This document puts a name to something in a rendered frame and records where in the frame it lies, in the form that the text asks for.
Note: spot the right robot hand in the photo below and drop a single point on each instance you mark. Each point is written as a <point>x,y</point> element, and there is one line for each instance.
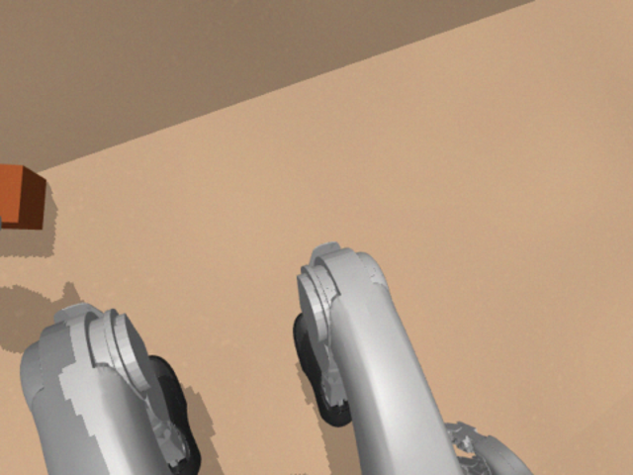
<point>492,456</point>

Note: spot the right robot foot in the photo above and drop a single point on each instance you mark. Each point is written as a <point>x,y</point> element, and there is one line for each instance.
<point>334,416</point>

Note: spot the left robot foot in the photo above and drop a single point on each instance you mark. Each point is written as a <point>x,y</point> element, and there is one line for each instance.
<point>177,410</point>

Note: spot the cube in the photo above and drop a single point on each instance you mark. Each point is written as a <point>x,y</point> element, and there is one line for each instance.
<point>22,198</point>

